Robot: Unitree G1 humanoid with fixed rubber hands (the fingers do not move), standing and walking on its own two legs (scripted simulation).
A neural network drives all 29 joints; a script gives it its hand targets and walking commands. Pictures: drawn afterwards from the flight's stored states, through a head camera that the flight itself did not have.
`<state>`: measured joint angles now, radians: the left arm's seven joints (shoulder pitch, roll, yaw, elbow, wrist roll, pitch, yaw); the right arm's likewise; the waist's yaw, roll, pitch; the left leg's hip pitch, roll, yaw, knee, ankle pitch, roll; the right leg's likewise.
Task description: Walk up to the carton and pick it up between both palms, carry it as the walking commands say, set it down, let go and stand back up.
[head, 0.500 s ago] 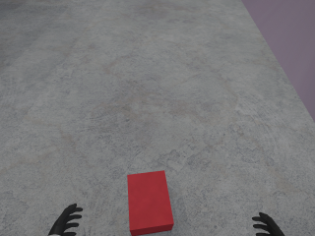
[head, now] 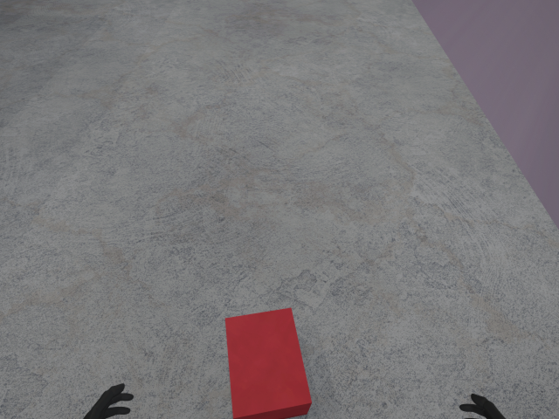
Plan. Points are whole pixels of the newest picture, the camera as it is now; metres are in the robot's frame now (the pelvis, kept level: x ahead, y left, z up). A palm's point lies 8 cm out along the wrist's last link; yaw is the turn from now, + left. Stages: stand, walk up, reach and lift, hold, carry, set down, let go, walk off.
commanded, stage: stand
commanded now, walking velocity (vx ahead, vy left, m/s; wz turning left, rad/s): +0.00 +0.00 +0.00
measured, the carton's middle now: (265, 365) +0.40 +0.05 -0.69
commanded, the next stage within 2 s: none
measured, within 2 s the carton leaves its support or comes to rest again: neither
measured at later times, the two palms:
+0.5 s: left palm out of the picture +0.08 +0.30 -0.11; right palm out of the picture +0.08 -0.31 -0.09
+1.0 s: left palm out of the picture +0.07 +0.30 -0.10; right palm out of the picture +0.07 -0.32 -0.09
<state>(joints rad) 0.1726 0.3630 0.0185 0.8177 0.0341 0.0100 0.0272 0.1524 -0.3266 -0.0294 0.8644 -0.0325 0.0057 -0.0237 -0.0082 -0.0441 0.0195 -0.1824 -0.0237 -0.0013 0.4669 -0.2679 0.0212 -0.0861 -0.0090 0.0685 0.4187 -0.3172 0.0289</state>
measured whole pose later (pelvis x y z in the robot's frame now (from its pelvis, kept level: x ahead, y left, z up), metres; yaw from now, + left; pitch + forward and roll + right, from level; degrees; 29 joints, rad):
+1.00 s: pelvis -0.02 +0.00 +0.01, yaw +0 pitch -2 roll +0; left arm 0.15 0.39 0.00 0.99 0.02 -0.01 0.02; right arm 0.11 -0.38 -0.01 1.04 -0.01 -0.01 -0.01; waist -0.01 -0.02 0.03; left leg -0.14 -0.02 -0.01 0.37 -0.18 0.01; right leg -0.05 0.00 0.06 0.33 -0.24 0.02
